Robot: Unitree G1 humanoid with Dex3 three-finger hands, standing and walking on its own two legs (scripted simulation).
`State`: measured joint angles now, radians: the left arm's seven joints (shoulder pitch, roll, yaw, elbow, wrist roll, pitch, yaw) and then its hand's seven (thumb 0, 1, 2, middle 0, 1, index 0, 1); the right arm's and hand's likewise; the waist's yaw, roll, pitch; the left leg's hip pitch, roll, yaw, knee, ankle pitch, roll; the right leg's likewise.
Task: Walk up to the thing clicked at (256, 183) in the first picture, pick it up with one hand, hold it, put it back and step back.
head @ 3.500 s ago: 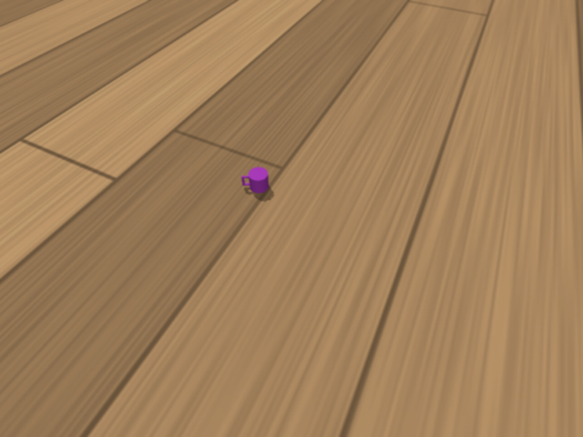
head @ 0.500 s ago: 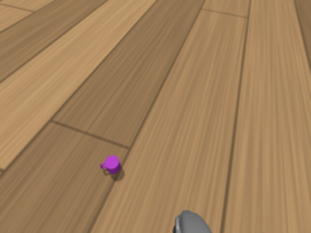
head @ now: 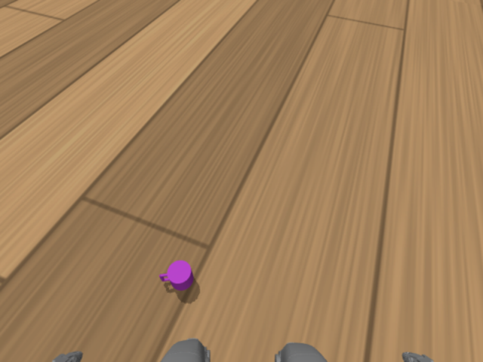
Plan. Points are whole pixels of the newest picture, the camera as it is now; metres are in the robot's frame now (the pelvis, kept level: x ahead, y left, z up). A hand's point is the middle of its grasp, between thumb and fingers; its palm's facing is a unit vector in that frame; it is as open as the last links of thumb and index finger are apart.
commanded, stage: walk up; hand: left
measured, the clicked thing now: (176, 276) +0.48 +0.25 -0.70
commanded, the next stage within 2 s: stand in 1.26 s
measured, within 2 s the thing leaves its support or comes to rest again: neither
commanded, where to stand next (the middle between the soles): +0.13 +0.00 m, yaw +1 degrees
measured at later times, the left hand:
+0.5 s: hand out of the picture +0.09 +0.25 -0.13, palm faces +0.01 -0.94 -0.34, open 7.4 cm
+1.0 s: hand out of the picture +0.11 +0.25 -0.13, palm faces -0.03 -0.95 -0.32, open 7.4 cm
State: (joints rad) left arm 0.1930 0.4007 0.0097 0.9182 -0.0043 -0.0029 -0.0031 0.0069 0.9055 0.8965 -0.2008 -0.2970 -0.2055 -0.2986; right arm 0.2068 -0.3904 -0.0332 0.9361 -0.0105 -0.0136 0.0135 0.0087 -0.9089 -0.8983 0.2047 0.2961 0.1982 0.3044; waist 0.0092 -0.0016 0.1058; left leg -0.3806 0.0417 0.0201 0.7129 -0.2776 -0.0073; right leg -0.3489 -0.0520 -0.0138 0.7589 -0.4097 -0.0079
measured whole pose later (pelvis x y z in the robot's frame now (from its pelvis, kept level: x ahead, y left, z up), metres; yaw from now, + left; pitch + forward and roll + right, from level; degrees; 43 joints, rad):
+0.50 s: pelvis +0.03 -0.01 +0.03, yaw +1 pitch -3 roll -1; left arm 0.09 0.35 0.00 1.15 0.00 -0.01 -0.01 0.01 0.91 0.90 -0.20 -0.30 -0.20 -0.30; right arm 0.00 -0.36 0.01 1.12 0.01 -0.01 0.01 0.01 -0.91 -0.90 0.21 0.30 0.20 0.30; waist 0.02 0.02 0.08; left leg -0.22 0.05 0.01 0.43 -0.17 -0.03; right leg -0.16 -0.03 -0.03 0.41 -0.21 0.03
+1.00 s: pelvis +0.03 +0.00 +0.03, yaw +0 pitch -2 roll +0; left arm 0.07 0.34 0.01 1.16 0.01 0.00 -0.02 0.01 0.91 0.90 -0.20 -0.30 -0.20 -0.30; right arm 0.09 -0.35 0.00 1.18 0.00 -0.01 0.01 0.01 -0.91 -0.90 0.20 0.30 0.20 0.30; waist -0.01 0.00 0.06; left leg -0.18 0.04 0.02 0.34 -0.13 -0.02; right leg -0.13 -0.04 -0.02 0.33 -0.17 0.03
